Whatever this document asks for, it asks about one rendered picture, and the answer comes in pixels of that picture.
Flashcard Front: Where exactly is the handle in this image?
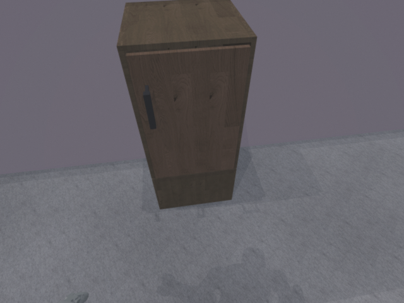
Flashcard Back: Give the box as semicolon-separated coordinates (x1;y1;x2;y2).
143;85;156;129

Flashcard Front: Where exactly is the cupboard door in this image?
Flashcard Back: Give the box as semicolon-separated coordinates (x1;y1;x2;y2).
126;45;251;178

